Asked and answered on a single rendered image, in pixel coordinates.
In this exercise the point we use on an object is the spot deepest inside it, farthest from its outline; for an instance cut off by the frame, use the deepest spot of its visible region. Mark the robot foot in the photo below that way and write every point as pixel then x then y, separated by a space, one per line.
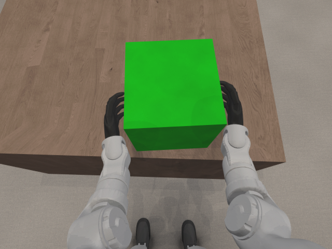
pixel 143 232
pixel 188 234

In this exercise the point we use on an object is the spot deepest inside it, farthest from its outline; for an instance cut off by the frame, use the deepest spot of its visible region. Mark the carton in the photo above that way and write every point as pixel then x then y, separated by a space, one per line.
pixel 172 94

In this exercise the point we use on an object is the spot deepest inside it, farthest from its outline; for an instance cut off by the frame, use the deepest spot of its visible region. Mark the right robot forearm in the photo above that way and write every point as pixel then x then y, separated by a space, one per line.
pixel 239 171

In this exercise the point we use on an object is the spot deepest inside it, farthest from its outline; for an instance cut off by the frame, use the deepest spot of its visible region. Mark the right robot foot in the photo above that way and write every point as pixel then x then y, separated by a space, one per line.
pixel 188 234

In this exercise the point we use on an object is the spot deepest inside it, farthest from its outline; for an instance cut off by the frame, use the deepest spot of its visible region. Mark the pedestal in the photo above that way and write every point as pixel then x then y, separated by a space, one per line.
pixel 61 61

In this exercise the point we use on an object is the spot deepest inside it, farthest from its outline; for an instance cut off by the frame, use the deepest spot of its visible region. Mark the left robot forearm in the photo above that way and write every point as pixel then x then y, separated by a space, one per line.
pixel 113 185

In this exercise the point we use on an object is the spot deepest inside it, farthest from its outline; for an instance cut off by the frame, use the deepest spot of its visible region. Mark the robot right hand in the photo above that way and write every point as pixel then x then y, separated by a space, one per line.
pixel 232 105

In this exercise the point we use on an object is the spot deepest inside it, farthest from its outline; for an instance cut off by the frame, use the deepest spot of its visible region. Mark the left robot foot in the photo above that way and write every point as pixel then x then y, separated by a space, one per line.
pixel 143 232

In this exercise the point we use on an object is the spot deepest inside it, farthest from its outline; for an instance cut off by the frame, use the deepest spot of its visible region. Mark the robot left hand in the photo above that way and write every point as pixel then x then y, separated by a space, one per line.
pixel 111 118

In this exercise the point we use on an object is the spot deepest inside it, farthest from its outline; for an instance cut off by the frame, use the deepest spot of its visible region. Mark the right robot upper arm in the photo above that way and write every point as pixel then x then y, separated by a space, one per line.
pixel 257 224

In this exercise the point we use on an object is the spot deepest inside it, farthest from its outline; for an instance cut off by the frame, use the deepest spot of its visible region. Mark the left robot upper arm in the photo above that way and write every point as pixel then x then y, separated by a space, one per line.
pixel 105 228

